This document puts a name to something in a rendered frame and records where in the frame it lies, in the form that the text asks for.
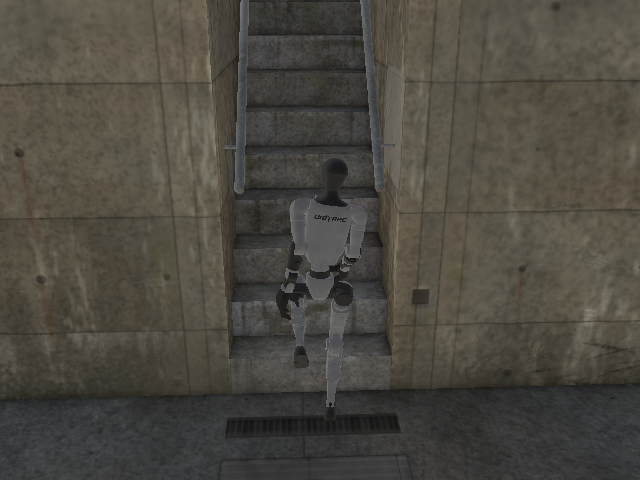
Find stairs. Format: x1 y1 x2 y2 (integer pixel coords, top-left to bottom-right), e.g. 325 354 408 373
230 0 392 394

